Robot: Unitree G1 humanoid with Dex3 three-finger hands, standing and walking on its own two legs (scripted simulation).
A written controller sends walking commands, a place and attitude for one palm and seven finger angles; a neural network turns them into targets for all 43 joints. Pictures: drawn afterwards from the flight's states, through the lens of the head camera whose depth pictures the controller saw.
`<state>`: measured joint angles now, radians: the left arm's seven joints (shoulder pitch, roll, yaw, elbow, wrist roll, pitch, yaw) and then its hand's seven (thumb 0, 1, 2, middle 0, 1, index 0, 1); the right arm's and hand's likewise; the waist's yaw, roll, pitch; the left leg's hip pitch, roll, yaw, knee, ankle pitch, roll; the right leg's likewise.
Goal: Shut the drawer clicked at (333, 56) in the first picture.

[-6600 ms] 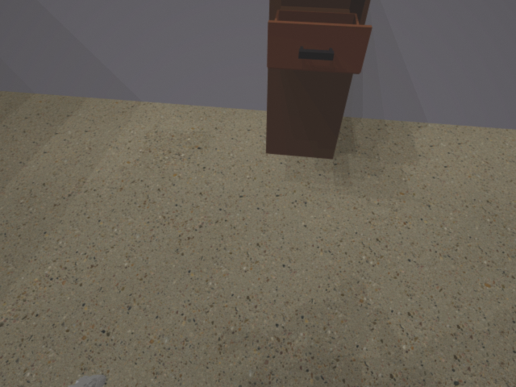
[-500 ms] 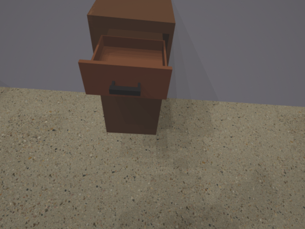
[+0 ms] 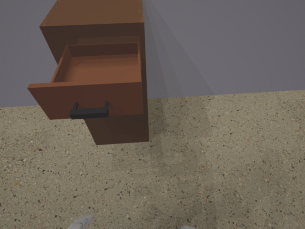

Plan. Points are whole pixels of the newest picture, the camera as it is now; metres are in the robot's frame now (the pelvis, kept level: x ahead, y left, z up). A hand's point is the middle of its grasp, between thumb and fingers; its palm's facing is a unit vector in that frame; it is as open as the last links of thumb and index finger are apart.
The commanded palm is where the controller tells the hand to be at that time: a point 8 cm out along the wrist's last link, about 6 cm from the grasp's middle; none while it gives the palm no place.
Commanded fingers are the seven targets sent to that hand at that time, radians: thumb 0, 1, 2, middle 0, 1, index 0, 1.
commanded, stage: take the last steps up to it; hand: left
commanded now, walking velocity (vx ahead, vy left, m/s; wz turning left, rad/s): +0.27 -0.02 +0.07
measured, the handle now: (90, 108) +0.48 +0.22 +0.01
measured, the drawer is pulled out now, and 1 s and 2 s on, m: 0.29 0.29 0.29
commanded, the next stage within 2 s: come to a stop and stand still in 0.34 s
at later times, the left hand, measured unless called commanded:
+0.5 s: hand out of the picture +0.08 +0.19 -0.17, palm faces +0.10 -0.99 -0.11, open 7.3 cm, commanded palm none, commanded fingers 0.00 0.90 0.90 -0.20 -0.30 -0.20 -0.30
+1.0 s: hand (101, 210) +0.20 +0.16 -0.14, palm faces +0.02 -0.96 -0.27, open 7.3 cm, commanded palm none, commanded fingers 0.00 0.90 0.90 -0.20 -0.30 -0.20 -0.30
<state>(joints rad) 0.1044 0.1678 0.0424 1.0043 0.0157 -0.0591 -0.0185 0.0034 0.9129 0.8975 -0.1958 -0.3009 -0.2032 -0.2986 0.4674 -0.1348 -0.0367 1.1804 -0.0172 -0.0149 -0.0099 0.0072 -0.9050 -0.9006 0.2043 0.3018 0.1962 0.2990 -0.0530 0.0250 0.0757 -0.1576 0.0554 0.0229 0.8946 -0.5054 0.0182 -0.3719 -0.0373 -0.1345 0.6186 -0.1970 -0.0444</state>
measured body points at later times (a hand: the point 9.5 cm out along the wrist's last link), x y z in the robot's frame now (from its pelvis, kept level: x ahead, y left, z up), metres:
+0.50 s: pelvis +0.14 +0.03 +0.01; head +0.15 +0.06 +0.46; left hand +0.08 +0.24 -0.16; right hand +0.24 -0.19 -0.12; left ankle +0.19 +0.10 -0.72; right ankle +0.09 -0.10 -0.66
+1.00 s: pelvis +0.15 -0.02 +0.02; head +0.16 -0.05 +0.46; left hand +0.20 +0.21 -0.12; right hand +0.16 -0.25 -0.16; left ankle +0.16 +0.10 -0.70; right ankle +0.15 -0.13 -0.72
